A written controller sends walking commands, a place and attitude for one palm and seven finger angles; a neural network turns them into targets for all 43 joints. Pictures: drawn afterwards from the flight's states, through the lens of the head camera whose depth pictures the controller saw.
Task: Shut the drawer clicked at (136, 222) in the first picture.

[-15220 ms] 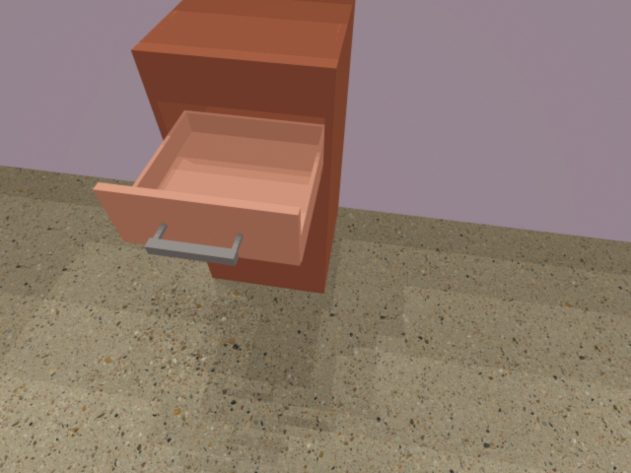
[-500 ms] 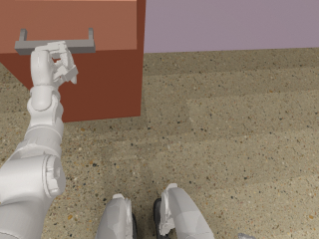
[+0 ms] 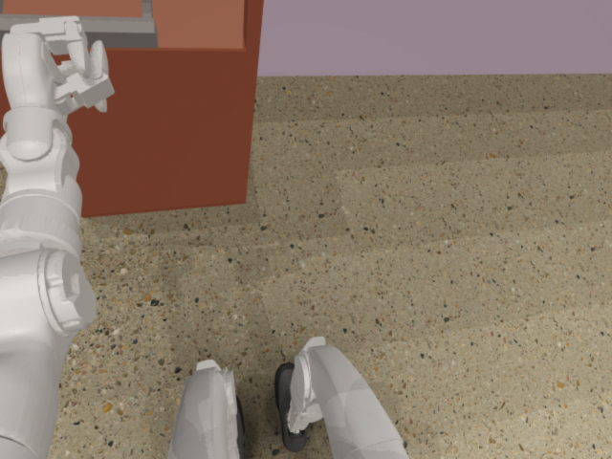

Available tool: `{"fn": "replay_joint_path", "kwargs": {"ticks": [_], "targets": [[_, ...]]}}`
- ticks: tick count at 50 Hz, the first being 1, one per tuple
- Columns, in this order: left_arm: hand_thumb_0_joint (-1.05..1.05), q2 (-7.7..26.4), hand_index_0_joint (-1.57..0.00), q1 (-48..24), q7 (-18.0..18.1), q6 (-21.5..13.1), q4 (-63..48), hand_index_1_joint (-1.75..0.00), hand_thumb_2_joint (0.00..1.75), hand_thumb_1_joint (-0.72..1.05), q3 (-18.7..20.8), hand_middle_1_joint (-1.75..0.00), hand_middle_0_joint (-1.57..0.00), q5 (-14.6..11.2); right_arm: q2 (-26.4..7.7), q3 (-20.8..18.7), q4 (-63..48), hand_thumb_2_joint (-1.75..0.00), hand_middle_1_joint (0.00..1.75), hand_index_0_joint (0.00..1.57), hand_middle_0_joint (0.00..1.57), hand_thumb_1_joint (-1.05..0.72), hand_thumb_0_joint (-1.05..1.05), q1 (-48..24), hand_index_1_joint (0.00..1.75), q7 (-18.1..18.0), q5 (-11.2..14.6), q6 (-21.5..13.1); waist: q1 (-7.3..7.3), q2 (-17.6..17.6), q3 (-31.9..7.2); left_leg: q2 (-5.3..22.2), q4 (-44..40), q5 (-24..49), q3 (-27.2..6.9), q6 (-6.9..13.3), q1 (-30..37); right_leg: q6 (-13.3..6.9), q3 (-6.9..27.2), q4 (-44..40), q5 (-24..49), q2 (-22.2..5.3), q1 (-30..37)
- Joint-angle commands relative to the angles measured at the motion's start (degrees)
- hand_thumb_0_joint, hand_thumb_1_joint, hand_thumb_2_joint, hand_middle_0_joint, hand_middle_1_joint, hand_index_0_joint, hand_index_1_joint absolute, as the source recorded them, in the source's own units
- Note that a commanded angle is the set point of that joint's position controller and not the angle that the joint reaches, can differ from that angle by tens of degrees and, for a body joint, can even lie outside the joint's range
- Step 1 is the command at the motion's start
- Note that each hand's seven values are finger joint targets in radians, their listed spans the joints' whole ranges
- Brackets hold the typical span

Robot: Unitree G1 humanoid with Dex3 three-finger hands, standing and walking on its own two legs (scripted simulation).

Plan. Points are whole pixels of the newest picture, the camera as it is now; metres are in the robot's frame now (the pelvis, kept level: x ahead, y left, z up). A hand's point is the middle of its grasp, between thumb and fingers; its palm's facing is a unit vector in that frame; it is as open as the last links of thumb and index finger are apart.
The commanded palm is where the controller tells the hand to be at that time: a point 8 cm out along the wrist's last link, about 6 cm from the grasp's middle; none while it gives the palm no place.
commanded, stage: push the drawer shut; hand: left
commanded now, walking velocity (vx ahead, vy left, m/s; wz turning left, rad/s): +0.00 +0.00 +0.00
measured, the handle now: (74, 16) +0.64 +0.20 +0.05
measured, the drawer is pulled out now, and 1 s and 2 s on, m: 0.00 0.00 0.00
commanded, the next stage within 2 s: pull the fist back off the drawer in 0.20 s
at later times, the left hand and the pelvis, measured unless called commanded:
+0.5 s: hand (90, 68) +0.57 +0.18 +0.04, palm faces +0.07 -1.00 -0.04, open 3.3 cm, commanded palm +0.59 +0.17 +0.05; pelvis -0.02 +0.01 -0.01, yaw +0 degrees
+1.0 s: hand (112, 76) +0.56 +0.16 +0.04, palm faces +0.09 -1.00 -0.03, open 3.1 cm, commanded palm +0.54 +0.18 +0.05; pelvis +0.01 +0.00 +0.01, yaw +0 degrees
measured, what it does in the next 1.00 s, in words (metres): stands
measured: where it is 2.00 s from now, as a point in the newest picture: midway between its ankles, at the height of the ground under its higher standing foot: (262, 438)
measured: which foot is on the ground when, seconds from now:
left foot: down 0.00-1.00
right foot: down 0.00-1.00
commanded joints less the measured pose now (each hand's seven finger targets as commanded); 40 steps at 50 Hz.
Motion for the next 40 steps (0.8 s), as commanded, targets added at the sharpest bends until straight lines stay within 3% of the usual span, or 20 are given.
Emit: {"fn": "replay_joint_path", "kwargs": {"ticks": [1, 5, 7, 10, 11, 14, 15, 20, 21, 24, 25, 26, 27, 29, 30, 31, 34, 36, 38, 40], "targets": [[0.0, 14.84, -1.4, -41.54, 2.89, -3.09, -15.79, -1.6, 0.9, 0.9, 0.71, -1.6, -1.4, -1.04, -12.44, -3.99, -0.09, -0.9, 0.3, 0.2, 0.2, -0.9, 0.0, 12.96, 0.3, -0.8, -0.02, -0.99, -5.62, 16.0, -33.02, 1.92, -10.55, 13.07, -9.56, -2.87, 24.4, 2.43, 9.19, -7.79, 2.47, 0.75, 12.89], [0.0, 15.49, -1.4, -43.33, 3.25, -2.37, -14.46, -1.6, 0.9, 0.9, -0.04, -1.6, -1.4, -0.66, -12.75, -3.46, -0.08, -0.9, 0.3, 0.2, 0.2, -0.9, 0.0, 12.78, 0.3, -1.13, 0.06, -1.92, -6.48, 16.18, -31.61, 1.99, -10.99, 9.16, -10.02, -2.59, 22.64, 2.45, 9.3, -7.88, 0.23, 0.72, 11.51], [0.0, 14.07, -1.4, -45.19, 3.43, -2.16, -15.49, -1.6, 0.9, 0.9, -1.65, -1.6, -1.4, -0.57, -12.96, -3.55, 0.19, -0.9, 0.3, 0.2, 0.2, -0.9, 0.0, 12.75, 0.3, -1.25, 0.04, -2.44, -7.24, 17.65, -32.58, 2.31, -11.52, 8.14, -11.27, -2.96, 24.73, 2.5, 8.77, -7.38, 0.26, 0.62, 9.12], [0.0, 14.57, -1.4, -47.05, 3.9, -1.74, -15.68, -1.6, 0.9, 0.9, -1.89, -1.6, -1.4, -0.41, -13.5, -3.4, 0.69, -0.9, 0.3, 0.2, 0.2, -0.9, 0.0, 12.88, 0.3, -1.57, 0.08, -3.34, -7.6, 19.62, -31.94, 2.83, -12.64, 6.41, -13.08, -3.71, 27.11, 2.54, 7.94, -6.75, -0.1, 0.51, 5.59], [0.0, 13.02, -1.4, -47.54, 4.11, -1.36, -15.36, -1.6, 0.9, 0.9, -3.03, -1.6, -1.4, -0.38, -13.49, -3.44, 0.9, -0.9, 0.3, 0.2, 0.2, -0.9, 0.0, 12.96, 0.3, -1.57, 0.07, -3.55, -8.03, 19.35, -31.99, 2.89, -12.88, 5.74, -13.6, -3.8, 27.63, 2.62, 7.82, -6.79, -0.24, 0.49, 4.87], [0.0, 14.37, -1.4, -47.79, 4.52, -0.54, -14.25, -1.6, 0.9, 0.9, -2.4, -1.6, -1.4, -0.26, -13.67, -3.03, 1.14, -0.9, 0.3, 0.2, 0.2, -0.9, 0.0, 13.13, 0.3, -1.99, 0.16, -4.44, -8.32, 18.64, -30.95, 2.96, -13.48, 3.07, -13.61, -3.47, 26.19, 2.65, 7.86, -6.97, -1.48, 0.48, 4.69], [0.0, 13.17, -1.4, -48.35, 4.62, -0.18, -14.45, -1.6, 0.9, 0.9, -3.51, -1.6, -1.4, -0.03, -13.73, -3.04, 1.11, -0.9, 0.3, 0.2, 0.2, -0.9, 0.0, 13.05, 0.3, -1.91, 0.23, -4.7, -8.55, 18.93, -31.34, 3.05, -13.64, 1.69, -14.0, -3.38, 26.31, 2.73, 7.9, -6.94, -2.03, 0.48, 4.1], [0.0, 13.35, -1.4, -48.65, 5.01, 0.41, -14.47, -1.6, 0.9, 0.9, -2.87, -1.6, -1.4, 0.3, -13.87, -3.23, 1.46, -0.9, 0.3, 0.2, 0.2, -0.9, 0.0, 14.14, 0.3, -1.62, -0.21, -5.06, -8.28, 19.36, -31.69, 3.19, -13.44, 3.68, -15.13, -4.05, 27.94, 2.51, 7.26, -6.4, -0.75, 0.35, 3.24], [0.0, 11.33, -1.4, -48.83, 4.97, 0.52, -14.52, -1.6, 0.9, 0.9, -4.22, -1.6, -1.4, 0.32, -13.77, -3.4, 1.53, -0.9, 0.3, 0.2, 0.2, -0.9, 0.0, 14.19, 0.3, -1.42, -0.27, -5.01, -8.45, 19.32, -31.59, 3.18, -13.53, 3.83, -15.65, -4.23, 28.68, 2.5, 7.2, -6.5, -0.51, 0.3, 2.64], [0.0, 10.59, -1.4, -48.41, 5.19, 0.41, -13.95, -1.6, 0.9, 0.9, -4.2, -1.6, -1.4, 0.66, -13.74, -3.65, 1.55, -0.9, 0.3, 0.2, 0.2, -0.9, 0.0, 14.65, 0.3, -0.89, -0.55, -4.88, -8.11, 20.38, -30.95, 3.29, -13.76, 4.32, -16.47, -4.68, 29.95, 2.3, 6.99, -6.3, -0.09, 0.2, 1.43], [0.0, 10.9, -1.4, -47.93, 5.37, 0.52, -13.68, -1.6, 0.9, 0.9, -3.68, -1.6, -1.4, 0.7, -13.99, -3.73, 1.78, -0.9, 0.3, 0.2, 0.2, -0.9, 0.0, 14.76, 0.3, -0.75, -0.57, -4.7, -8.02, 19.24, -30.43, 3.63, -13.9, 3.61, -17.28, -4.81, 30.12, 2.36, 6.68, -6.01, -0.27, 0.19, 0.78], [0.0, 8.48, -1.4, -47.94, 5.37, 0.64, -13.72, -1.6, 0.9, 0.9, -5.42, -1.6, -1.4, 0.67, -13.74, -3.8, 1.67, -0.9, 0.3, 0.2, 0.2, -0.9, 0.0, 14.5, 0.3, -0.51, -0.72, -4.68, -8.26, 20.27, -29.76, 3.52, -14.1, 3.35, -17.16, -4.8, 30.25, 2.34, 6.72, -6.25, -0.34, 0.1, 0.42], [0.0, 8.63, -1.4, -47.51, 5.49, 0.76, -13.7, -1.6, 0.9, 0.9, -4.64, -1.6, -1.4, 0.42, -13.85, -3.99, 1.89, -0.9, 0.3, 0.2, 0.2, -0.9, 0.0, 14.9, 0.3, -0.37, -0.77, -4.63, -8.37, 17.93, -30.06, 3.61, -13.83, 3.23, -17.32, -4.48, 29.93, 2.46, 6.83, -6.43, -0.1, 0.12, 0.99], [0.0, 9.02, -1.4, -46.53, 5.28, 0.64, -13.81, -1.6, 0.9, 0.9, -4.08, -1.6, -1.4, 0.47, -13.7, -4.08, 1.73, -0.9, 0.3, 0.2, 0.2, -0.9, 0.0, 15.35, 0.3, -0.08, -0.87, -4.52, -7.53, 18.65, -31.24, 3.33, -13.47, 5.19, -16.54, -4.39, 29.77, 2.3, 7.04, -6.47, 0.47, 0.1, 2.59], [0.0, 11.06, -1.4, -45.95, 5.32, 0.38, -14.69, -1.6, 0.9, 0.9, -2.33, -1.6, -1.4, 0.56, -13.86, -4.18, 1.71, -0.9, 0.3, 0.2, 0.2, -0.9, 0.0, 15.48, 0.3, 0.03, -0.89, -4.26, -6.71, 19.11, -32.07, 3.48, -13.44, 6.06, -16.65, -4.68, 30.44, 2.26, 6.87, -6.26, 0.87, 0.11, 2.99], [0.0, 8.89, -1.4, -44.54, 5.02, 0.55, -14.27, -1.6, 0.9, 0.9, -3.81, -1.6, -1.4, 0.43, -13.54, -4.2, 1.49, -0.9, 0.3, 0.2, 0.2, -0.9, 0.0, 15.23, 0.3, 0.29, -0.82, -4.07, -6.52, 19.57, -32.31, 3.26, -13.39, 6.83, -16.22, -4.66, 30.42, 2.21, 7.0, -6.42, 1.2, 0.14, 3.66], [0.0, 7.71, -1.4, -40.91, 4.36, 0.3, -14.46, -1.6, 0.9, 0.9, -3.76, -1.6, -1.4, 0.02, -13.29, -4.45, 1.26, -0.9, 0.3, 0.2, 0.2, -0.9, 0.0, 15.13, 0.3, 0.78, -0.77, -3.48, -5.56, 18.77, -31.79, 3.4, -13.88, 7.96, -16.11, -4.81, 31.18, 2.04, 6.93, -6.66, 1.62, 0.18, 4.56], [0.0, 8.22, -1.4, -38.08, 4.32, 0.46, -14.44, -1.6, 0.9, 0.9, -2.62, -1.6, -1.4, -0.47, -13.24, -4.46, 0.82, -0.9, 0.3, 0.2, 0.2, -0.9, 0.0, 14.74, 0.3, 0.84, -0.59, -2.95, -4.62, 16.92, -30.49, 3.32, -13.99, 7.8, -15.28, -4.41, 29.46, 2.12, 7.18, -7.12, 1.34, 0.26, 6.22], [0.0, 6.39, -1.4, -36.73, 4.24, 0.31, -15.63, -1.6, 0.9, 0.9, -3.81, -1.6, -1.4, -0.63, -12.76, -4.61, 0.43, -0.9, 0.3, 0.2, 0.2, -0.9, 0.0, 14.25, 0.3, 1.01, -0.44, -2.56, -4.28, 16.45, -30.75, 2.96, -13.85, 8.02, -13.88, -3.83, 28.34, 2.12, 7.7, -7.68, 1.42, 0.19, 8.27], [0.0, 7.39, -1.4, -33.47, 4.4, -0.4, -17.21, -1.6, 0.9, 0.9, -2.31, -1.6, -1.4, -0.84, -12.62, -4.79, -0.06, -0.9, 0.3, 0.2, 0.2, -0.9, 0.0, 14.13, 0.3, 1.15, -0.38, -2.13, -2.85, 16.8, -32.41, 2.86, -13.95, 11.04, -13.27, -4.07, 29.69, 2.02, 7.7, -7.76, 2.64, 0.24, 10.15]]}}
